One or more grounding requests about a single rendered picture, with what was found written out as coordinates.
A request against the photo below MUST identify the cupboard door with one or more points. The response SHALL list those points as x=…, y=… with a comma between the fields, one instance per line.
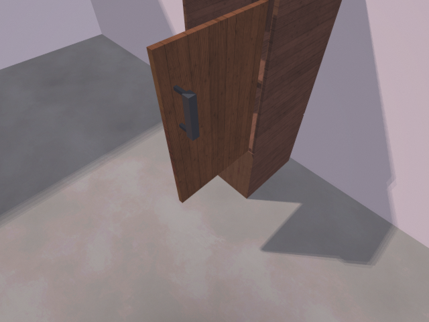
x=219, y=61

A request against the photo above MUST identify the handle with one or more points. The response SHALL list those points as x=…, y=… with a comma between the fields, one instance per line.
x=190, y=113

